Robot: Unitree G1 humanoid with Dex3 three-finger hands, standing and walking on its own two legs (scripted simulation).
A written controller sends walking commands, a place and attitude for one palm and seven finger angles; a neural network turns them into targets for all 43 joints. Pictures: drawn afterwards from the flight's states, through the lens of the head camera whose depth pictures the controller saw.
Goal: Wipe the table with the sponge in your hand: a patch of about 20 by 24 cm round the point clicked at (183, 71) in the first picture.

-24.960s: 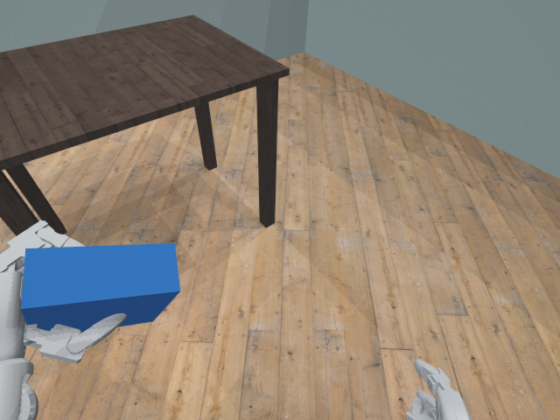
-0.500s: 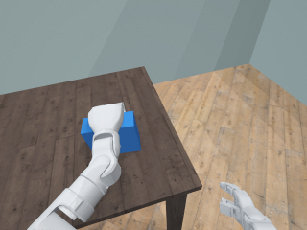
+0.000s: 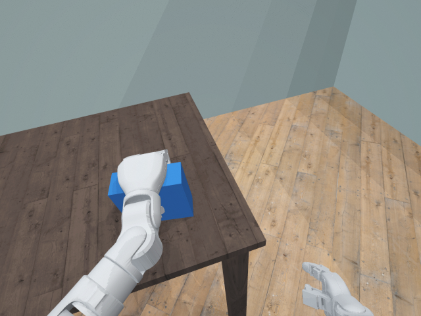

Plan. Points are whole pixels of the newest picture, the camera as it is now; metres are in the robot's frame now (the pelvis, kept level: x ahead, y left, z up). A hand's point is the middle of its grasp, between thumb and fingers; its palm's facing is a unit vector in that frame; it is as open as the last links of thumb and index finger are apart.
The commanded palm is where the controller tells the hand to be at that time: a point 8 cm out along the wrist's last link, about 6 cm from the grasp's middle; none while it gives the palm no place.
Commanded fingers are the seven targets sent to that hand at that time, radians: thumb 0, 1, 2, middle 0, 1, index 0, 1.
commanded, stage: wipe back along the third lane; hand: left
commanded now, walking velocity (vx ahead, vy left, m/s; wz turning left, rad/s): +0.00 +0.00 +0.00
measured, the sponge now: (157, 201) +0.34 +0.16 +0.04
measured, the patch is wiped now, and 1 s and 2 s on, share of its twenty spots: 0.95 0.95 0.95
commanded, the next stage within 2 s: slide back across to the middle lane in 0.28 s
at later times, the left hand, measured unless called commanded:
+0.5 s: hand (159, 201) +0.30 +0.13 +0.09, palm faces +0.12 -0.12 -0.99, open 9.5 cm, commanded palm +0.25 +0.14 +0.13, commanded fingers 0.00 0.10 1.30 -1.20 -1.60 -1.20 -1.60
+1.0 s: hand (136, 213) +0.26 +0.16 +0.11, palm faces +0.13 -0.24 -0.96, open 9.5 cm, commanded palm +0.22 +0.19 +0.15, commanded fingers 0.00 0.10 1.30 -1.20 -1.60 -1.20 -1.60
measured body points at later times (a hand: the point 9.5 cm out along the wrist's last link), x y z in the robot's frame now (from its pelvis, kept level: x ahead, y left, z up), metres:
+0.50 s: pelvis -0.01 -0.03 +0.00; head -0.03 -0.09 +0.45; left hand +0.29 +0.14 +0.15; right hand +0.24 -0.23 -0.09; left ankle -0.04 +0.10 -0.74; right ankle -0.02 -0.11 -0.74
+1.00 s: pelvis -0.01 -0.03 +0.00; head -0.04 -0.08 +0.45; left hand +0.25 +0.17 +0.16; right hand +0.21 -0.26 -0.09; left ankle -0.04 +0.10 -0.74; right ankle -0.02 -0.11 -0.74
